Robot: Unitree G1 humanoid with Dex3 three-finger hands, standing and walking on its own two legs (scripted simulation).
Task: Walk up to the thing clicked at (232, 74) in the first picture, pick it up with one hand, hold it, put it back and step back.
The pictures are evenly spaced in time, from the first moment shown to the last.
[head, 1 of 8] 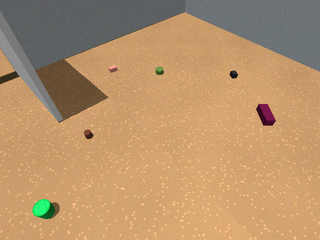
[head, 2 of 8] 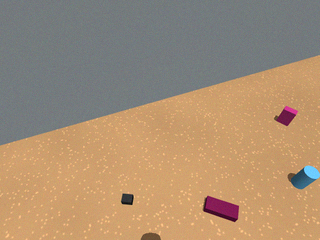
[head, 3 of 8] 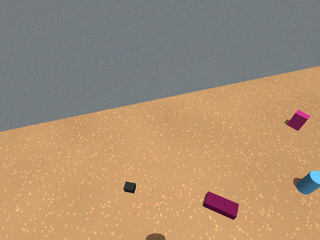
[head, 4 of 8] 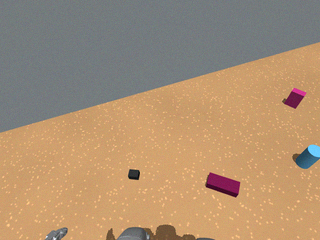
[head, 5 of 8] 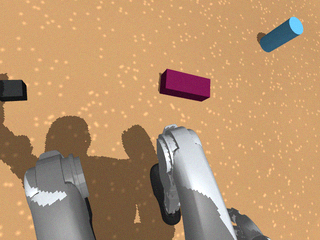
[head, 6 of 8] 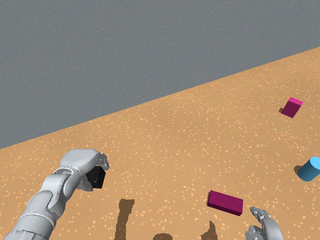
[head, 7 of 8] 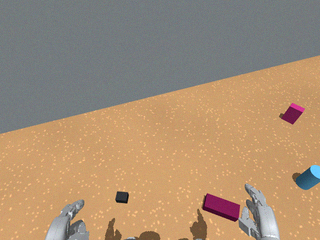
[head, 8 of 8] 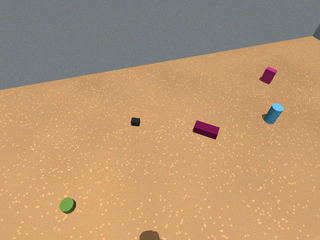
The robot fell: no
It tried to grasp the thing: yes
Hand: left
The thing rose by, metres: 0.69
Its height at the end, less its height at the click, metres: +0.00
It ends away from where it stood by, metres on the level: 0.02
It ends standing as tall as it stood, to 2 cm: yes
